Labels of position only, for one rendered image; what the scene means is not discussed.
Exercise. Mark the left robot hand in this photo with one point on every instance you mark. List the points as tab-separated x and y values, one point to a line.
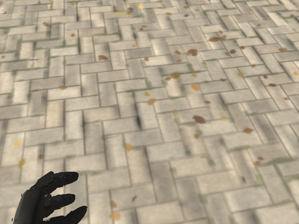
37	203

